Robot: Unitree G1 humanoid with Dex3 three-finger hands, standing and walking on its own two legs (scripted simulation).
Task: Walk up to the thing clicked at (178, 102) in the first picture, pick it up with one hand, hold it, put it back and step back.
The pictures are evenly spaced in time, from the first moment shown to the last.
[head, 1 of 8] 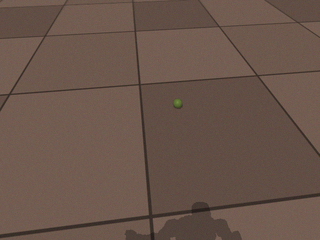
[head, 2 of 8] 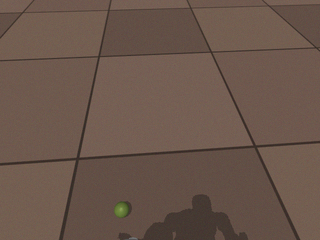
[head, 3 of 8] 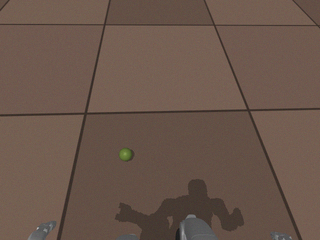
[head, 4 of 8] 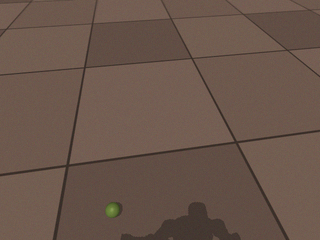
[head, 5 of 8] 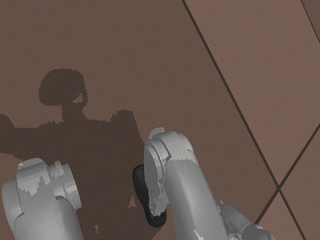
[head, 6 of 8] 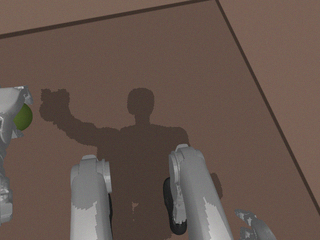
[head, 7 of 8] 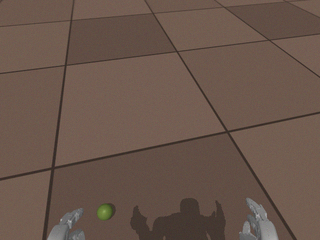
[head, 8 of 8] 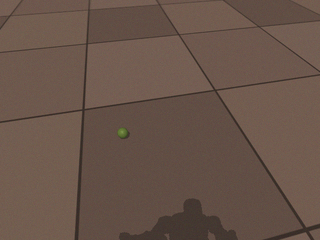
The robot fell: no
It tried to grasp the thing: yes
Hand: left
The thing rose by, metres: 0.67
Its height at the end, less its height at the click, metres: +0.00
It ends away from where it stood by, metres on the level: 0.01
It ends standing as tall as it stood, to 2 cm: yes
